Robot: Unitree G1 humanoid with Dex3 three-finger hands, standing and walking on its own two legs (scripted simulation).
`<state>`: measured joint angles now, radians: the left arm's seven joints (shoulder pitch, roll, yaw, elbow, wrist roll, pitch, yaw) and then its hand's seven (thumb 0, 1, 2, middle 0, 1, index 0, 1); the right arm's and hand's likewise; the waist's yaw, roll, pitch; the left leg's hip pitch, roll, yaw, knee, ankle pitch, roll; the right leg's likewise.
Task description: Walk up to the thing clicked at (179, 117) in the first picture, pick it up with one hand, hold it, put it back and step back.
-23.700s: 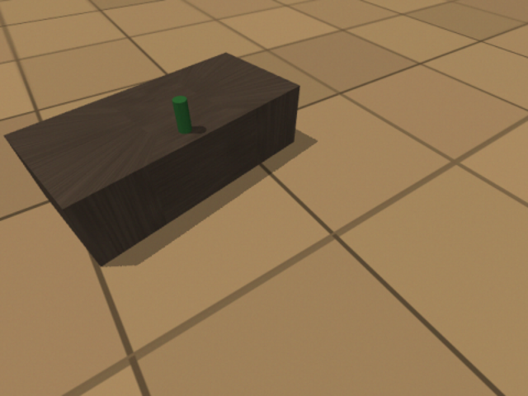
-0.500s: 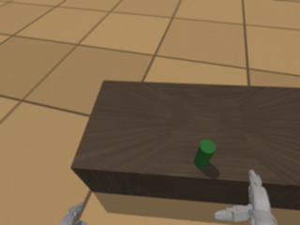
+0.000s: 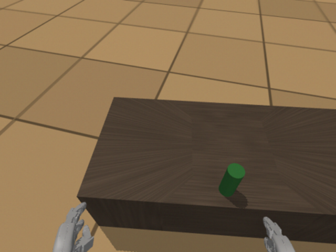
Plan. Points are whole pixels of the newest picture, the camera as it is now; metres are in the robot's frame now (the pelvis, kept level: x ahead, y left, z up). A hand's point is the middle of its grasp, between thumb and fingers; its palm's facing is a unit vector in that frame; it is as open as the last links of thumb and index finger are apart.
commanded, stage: home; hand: right
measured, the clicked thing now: (230, 180) +0.46 -0.22 -0.25
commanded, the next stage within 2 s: none
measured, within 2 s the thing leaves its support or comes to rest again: neither
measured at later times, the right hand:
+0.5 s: hand out of the picture +0.15 -0.19 -0.05, palm faces +0.03 +0.98 -0.20, open 17.5 cm
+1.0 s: hand out of the picture +0.15 -0.20 -0.05, palm faces +0.03 +0.98 -0.21, open 17.5 cm
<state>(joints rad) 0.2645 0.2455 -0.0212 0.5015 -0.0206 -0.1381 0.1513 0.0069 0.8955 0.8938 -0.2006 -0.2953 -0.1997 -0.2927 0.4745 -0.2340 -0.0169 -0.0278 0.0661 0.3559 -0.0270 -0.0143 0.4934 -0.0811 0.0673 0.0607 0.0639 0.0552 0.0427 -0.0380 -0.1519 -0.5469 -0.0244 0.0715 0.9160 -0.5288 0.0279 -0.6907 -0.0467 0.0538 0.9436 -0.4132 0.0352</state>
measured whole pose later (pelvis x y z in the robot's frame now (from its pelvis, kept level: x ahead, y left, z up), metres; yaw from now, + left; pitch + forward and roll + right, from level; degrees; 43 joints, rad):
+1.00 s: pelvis -0.01 -0.03 -0.01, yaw +1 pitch +10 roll +3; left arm 0.29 0.22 -0.03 0.53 -0.01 -0.21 0.19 0.01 0.89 0.90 -0.20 -0.30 -0.20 -0.30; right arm 0.50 -0.24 -0.02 -0.13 0.06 0.44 -0.03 -0.01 0.56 -0.04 0.06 0.05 0.05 0.04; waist 0.04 -0.05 -0.15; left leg -0.59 -0.01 0.05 0.94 -0.52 0.00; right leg -0.74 -0.04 0.04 0.99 -0.42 0.00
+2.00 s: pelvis -0.01 -0.01 +0.00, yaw +1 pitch +9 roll +2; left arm 0.27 0.23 -0.02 0.54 0.02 -0.20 0.16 0.01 0.89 0.90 -0.20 -0.30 -0.20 -0.30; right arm 0.49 -0.24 -0.01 -0.07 0.04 0.38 -0.03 -0.01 0.55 -0.04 0.06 0.05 0.05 0.04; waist 0.04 -0.05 -0.13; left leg -0.56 -0.02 0.06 0.93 -0.52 0.01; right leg -0.71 -0.04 0.04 0.98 -0.42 0.02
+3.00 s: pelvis -0.01 -0.03 +0.06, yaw +0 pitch -4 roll +0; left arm 0.13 0.32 0.02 1.17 0.02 0.00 -0.01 0.00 0.90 0.90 -0.20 -0.30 -0.20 -0.30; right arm 0.22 -0.32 0.00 1.10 -0.02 -0.02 -0.02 -0.01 -0.16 -0.65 0.19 0.27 0.19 0.26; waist 0.00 0.01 0.06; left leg -0.06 0.02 0.03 0.38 -0.25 -0.01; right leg -0.17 0.00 0.00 0.38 -0.14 0.00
